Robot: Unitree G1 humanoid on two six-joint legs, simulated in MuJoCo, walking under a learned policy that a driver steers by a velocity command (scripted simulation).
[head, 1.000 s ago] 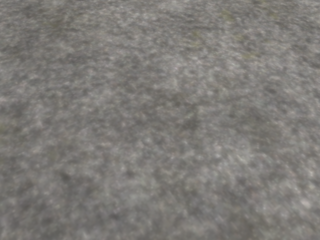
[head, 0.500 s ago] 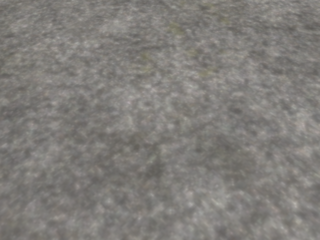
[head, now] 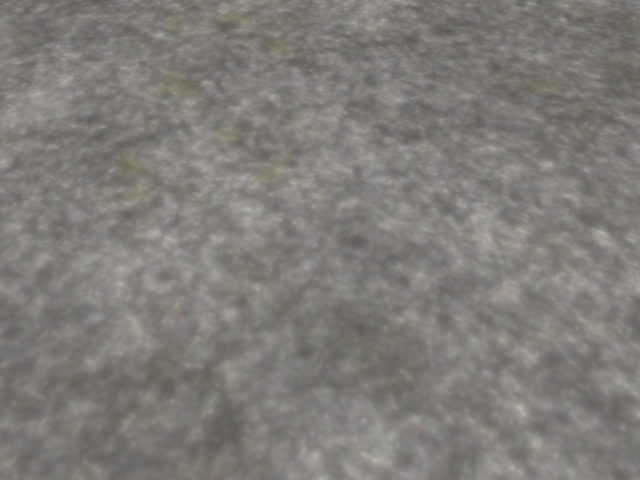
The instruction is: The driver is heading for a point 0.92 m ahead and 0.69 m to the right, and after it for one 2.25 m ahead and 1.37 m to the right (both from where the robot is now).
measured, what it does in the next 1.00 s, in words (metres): steps on the spot, turning right: right foot, then left foot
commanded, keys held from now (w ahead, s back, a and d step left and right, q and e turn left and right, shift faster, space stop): e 0.68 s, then w+e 0.32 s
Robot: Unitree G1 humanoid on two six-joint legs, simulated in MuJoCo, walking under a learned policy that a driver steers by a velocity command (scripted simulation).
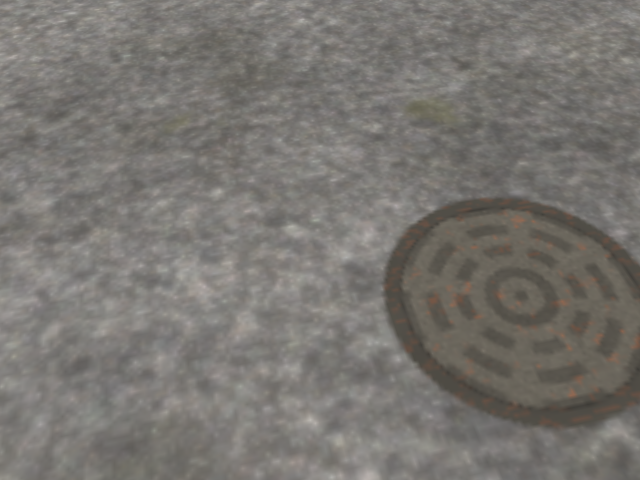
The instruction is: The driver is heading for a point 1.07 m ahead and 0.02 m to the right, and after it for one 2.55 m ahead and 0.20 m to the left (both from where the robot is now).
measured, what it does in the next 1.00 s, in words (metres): walks ahead: right foot, then left foot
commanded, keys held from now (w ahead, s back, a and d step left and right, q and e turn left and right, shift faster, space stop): w+e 0.34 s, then w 0.36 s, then w+q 0.30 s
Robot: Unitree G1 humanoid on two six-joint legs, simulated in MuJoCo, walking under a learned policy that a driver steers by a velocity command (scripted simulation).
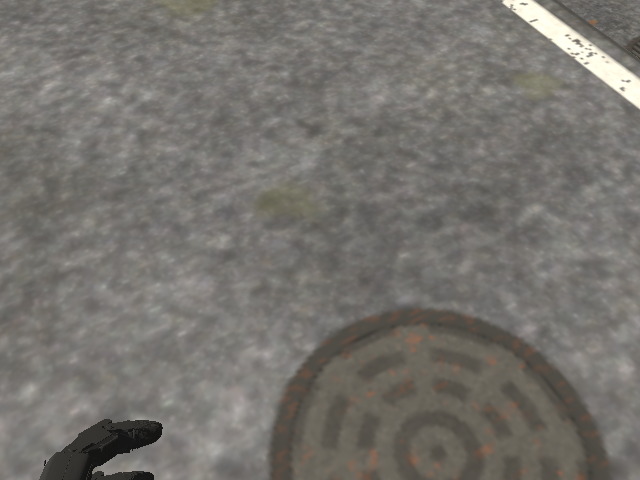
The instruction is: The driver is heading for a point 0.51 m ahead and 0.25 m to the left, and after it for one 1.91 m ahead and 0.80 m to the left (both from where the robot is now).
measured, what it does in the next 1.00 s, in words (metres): walks ahead, turning left: right foot, then left foot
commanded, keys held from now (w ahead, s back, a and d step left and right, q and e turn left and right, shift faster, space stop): w+q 1.00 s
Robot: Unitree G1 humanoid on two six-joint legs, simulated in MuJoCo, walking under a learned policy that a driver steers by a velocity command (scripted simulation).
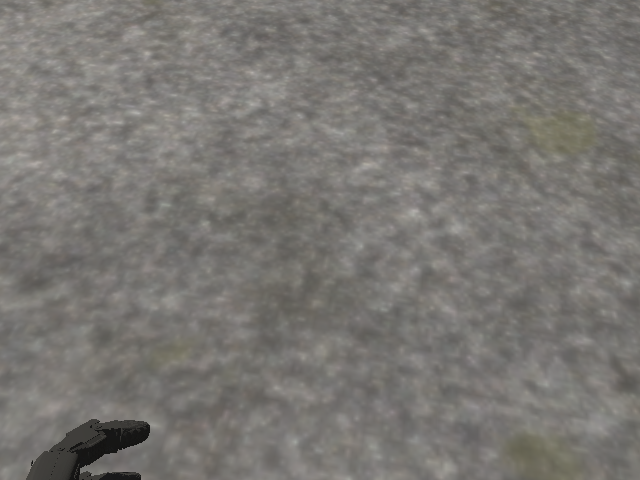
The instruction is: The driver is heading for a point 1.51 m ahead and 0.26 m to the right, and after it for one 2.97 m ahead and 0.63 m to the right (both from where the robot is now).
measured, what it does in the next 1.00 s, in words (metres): walks ahead: right foot, then left foot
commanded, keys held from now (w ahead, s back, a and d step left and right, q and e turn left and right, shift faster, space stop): w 0.94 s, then w+e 0.06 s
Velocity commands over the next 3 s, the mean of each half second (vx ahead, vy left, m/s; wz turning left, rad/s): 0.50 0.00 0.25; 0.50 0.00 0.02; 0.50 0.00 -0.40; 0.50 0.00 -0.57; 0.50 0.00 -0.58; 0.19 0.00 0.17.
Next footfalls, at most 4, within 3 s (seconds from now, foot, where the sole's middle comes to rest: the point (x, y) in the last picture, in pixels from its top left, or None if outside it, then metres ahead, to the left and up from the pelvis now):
0.06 right None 0.21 -0.13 -0.78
0.56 left None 0.45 0.15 -0.78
1.08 right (306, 342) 0.78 -0.04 -0.78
1.56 left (220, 254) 1.05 0.16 -0.78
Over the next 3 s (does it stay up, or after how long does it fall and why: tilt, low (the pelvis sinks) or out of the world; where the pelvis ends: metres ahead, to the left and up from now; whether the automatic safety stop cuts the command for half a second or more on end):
stays up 1.44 -0.23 0.00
